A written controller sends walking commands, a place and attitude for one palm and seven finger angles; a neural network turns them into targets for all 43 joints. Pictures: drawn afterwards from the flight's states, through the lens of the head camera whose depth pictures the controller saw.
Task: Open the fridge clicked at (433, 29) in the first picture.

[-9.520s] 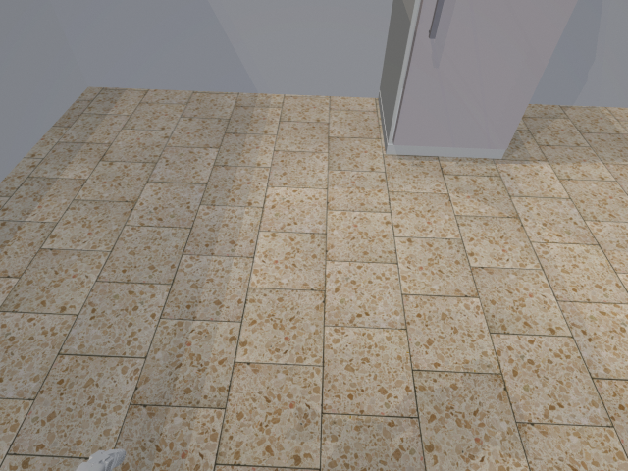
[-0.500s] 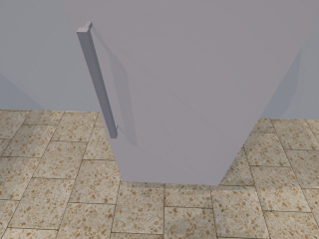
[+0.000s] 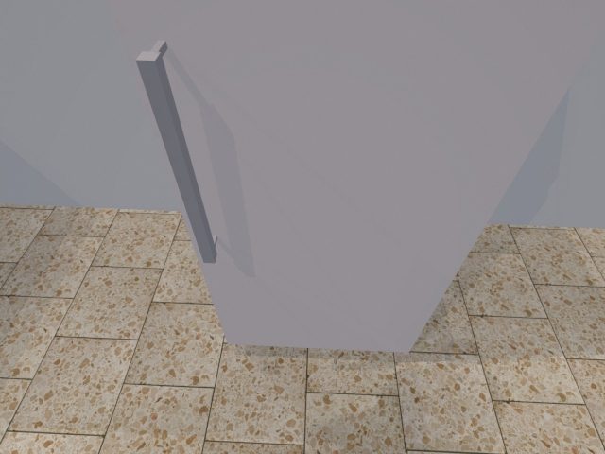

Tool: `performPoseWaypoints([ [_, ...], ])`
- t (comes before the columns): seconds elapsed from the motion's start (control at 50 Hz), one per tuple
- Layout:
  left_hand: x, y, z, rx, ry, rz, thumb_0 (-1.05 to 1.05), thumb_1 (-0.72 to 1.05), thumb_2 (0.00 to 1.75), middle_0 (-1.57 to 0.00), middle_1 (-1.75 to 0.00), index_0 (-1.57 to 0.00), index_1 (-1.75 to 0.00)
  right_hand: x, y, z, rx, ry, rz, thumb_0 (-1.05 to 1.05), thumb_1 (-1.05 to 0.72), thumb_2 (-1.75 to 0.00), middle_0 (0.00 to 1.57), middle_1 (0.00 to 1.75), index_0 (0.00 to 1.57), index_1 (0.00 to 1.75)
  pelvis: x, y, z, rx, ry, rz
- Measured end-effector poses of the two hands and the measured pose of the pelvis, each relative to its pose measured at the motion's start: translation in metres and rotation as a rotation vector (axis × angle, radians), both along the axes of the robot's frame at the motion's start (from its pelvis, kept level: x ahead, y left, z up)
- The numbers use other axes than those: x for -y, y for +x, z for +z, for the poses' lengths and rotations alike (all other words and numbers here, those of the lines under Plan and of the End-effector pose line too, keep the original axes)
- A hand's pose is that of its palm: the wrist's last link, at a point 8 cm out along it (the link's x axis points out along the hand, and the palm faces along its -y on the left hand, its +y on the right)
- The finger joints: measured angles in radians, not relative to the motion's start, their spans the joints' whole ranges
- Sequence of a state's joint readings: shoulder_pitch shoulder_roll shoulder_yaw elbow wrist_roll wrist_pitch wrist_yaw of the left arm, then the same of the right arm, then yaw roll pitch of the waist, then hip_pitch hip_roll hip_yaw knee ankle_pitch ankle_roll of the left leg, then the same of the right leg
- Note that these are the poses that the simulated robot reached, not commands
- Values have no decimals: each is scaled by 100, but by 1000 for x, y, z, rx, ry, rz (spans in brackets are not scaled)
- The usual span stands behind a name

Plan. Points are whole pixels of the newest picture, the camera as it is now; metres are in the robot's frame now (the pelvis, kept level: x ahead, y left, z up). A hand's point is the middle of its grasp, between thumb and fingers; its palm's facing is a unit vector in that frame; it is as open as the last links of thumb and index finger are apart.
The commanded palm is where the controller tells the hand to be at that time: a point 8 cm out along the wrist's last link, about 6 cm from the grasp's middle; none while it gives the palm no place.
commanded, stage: raise the hand to about handle height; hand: left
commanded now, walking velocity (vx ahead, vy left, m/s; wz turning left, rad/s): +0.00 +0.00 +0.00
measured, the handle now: (190, 175) +0.50 +0.22 +0.07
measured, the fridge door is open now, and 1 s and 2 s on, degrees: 0 0 0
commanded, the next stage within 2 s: none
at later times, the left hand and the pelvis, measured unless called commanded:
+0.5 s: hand (164, 449) +0.14 +0.19 -0.07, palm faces +0.04 -1.00 +0.01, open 8.6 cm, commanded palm +0.12 +0.25 -0.05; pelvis -0.05 +0.00 -0.11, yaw +1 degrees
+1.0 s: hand (123, 412) +0.17 +0.24 -0.03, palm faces +0.09 -0.99 -0.08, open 11.6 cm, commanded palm +0.14 +0.29 -0.02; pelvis -0.06 +0.01 -0.09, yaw +1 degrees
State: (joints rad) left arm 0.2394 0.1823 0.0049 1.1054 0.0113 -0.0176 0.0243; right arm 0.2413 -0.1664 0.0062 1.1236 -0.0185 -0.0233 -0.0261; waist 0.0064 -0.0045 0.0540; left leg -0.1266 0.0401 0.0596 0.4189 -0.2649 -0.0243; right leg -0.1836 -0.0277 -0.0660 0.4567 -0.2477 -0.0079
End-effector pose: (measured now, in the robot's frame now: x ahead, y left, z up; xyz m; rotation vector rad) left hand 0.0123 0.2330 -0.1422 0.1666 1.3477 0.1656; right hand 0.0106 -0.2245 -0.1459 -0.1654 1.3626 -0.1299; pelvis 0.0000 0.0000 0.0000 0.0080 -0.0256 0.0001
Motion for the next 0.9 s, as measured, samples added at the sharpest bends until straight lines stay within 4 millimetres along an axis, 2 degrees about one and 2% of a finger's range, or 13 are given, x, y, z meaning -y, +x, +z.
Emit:
performPoseWaypoints([
  [0.1,1,-2,0,1,-2,-10,0,91,90,-20,-30,-20,-30,0,-2,0,-1,1,1,0,-91,-90,20,30,20,30,1,-2,0,3,-1,4],
  [0.12,-1,7,5,54,-12,38,1,91,90,-20,-30,-20,-30,1,1,3,34,-3,1,0,-91,-90,20,30,20,30,0,-3,-1,0,-1,5],
  [0.18,-7,62,49,437,16,101,2,90,89,-20,-31,-20,-31,7,24,13,247,-34,13,1,-91,-90,20,30,20,30,0,-7,-4,-12,6,6],
  [0.26,-9,132,103,911,-5,67,1,85,87,-21,-34,-20,-34,20,68,30,525,-71,59,1,-91,-90,20,30,20,30,1,-20,-16,-72,11,25],
  [0.32,-6,157,127,1228,-65,-12,1,81,85,-21,-37,-21,-37,31,102,40,706,-99,111,1,-91,-90,20,30,20,30,3,-30,-37,-140,18,13],
  [0.36,-2,156,128,1378,-98,-107,1,77,84,-21,-39,-21,-40,37,123,41,807,-117,161,1,-91,-90,20,30,20,30,4,-36,-56,-182,20,9],
  [0.4,-2,147,116,1431,-123,-186,1,73,82,-21,-42,-21,-42,40,142,38,882,-132,200,1,-91,-90,20,30,20,30,4,-42,-77,-210,26,4],
  [0.48,-10,115,76,1309,-164,-147,1,64,78,-22,-47,-22,-48,34,166,28,963,-137,233,1,-91,-90,20,30,20,30,3,-49,-106,-226,15,10],
  [0.52,-16,99,64,1251,-136,-99,1,59,76,-23,-50,-23,-51,24,171,21,969,-127,247,1,-91,-90,20,30,20,30,3,-51,-114,-231,1,19],
  [0.6,-27,85,75,1272,-43,-90,1,49,72,-23,-56,-23,-57,-1,165,0,919,-81,279,1,-91,-90,20,30,20,30,2,-57,-119,-228,-32,37],
  [0.72,-32,108,103,1358,-53,-178,1,35,66,-24,-65,-24,-66,-29,128,-30,788,-3,248,1,-90,-90,20,30,20,30,0,-66,-114,-229,-53,45],
  [0.8,-38,124,106,1288,-88,-184,1,26,62,-25,-71,-25,-72,-30,101,-33,726,3,180,1,-90,-90,21,30,20,31,-4,-67,-105,-229,-47,38],
  [0.9,-50,129,113,1267,-69,-149,1,15,57,-26,-79,-26,-79,-14,79,-24,696,-52,129,1,-90,-90,21,30,20,31,-10,-62,-95,-228,-40,27],
])
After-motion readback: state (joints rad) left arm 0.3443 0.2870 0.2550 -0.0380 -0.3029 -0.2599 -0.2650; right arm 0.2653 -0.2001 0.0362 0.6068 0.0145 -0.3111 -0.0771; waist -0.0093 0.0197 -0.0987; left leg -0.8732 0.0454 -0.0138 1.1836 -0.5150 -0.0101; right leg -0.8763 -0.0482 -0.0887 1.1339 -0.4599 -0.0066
